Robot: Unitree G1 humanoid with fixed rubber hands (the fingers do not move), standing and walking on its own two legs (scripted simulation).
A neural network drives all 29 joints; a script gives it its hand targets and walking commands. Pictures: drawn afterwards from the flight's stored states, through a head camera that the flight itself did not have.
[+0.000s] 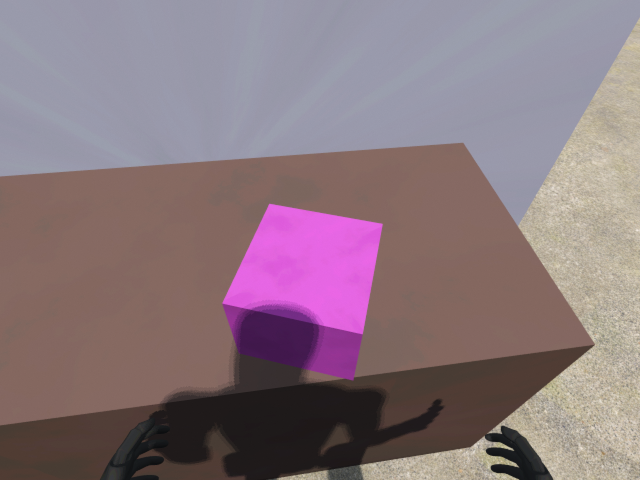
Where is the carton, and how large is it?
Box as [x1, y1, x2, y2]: [222, 204, 382, 379]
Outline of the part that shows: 269,204 222,303 239,353 344,378 353,379 382,224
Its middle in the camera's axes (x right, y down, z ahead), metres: -0.02 +0.07 +0.60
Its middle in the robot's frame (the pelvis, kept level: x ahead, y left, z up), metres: +0.40 +0.03 -0.03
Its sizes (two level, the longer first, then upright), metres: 0.191 0.182 0.146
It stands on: a pedestal, 0.65 m high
